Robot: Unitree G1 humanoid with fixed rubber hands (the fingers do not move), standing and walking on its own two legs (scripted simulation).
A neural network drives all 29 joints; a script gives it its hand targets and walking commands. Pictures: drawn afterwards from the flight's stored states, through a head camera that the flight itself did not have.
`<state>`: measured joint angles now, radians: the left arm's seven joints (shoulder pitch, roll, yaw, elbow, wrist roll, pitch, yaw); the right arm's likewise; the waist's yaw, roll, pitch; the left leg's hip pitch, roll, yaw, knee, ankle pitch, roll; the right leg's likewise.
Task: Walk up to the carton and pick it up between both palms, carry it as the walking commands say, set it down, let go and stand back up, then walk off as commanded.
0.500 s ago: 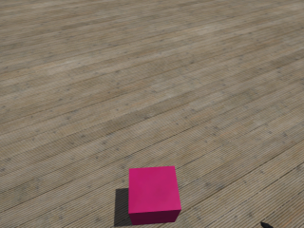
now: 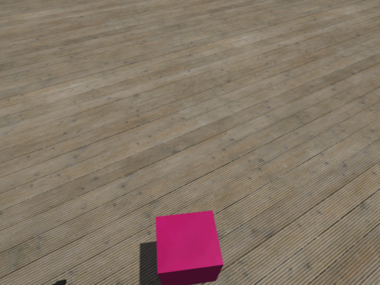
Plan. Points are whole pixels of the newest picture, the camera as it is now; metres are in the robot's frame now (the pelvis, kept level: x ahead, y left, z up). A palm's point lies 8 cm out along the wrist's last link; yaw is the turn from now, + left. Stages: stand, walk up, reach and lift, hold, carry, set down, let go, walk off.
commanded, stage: walk up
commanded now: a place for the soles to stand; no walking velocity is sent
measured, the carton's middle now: (187, 250) +0.38 +0.02 -0.63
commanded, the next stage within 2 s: reach and lift in 0.22 s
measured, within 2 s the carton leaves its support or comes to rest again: neither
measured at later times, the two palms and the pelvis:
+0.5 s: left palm out of the picture +0.13 +0.27 -0.11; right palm out of the picture +0.16 -0.27 -0.11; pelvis -0.03 -0.01 -0.02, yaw +6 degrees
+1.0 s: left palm (91, 254) +0.24 +0.26 -0.16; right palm (286, 250) +0.25 -0.24 -0.17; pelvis -0.08 -0.03 -0.08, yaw +7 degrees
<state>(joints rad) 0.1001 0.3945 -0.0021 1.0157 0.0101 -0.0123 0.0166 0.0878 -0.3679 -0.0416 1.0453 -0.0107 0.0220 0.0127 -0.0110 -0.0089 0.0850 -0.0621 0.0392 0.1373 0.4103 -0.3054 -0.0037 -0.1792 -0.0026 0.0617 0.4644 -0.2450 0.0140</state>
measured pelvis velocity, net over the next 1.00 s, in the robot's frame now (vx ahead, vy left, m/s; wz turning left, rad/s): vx -0.08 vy -0.03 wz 0.12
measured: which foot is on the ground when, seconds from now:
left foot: down 0.00-1.00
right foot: down 0.00-1.00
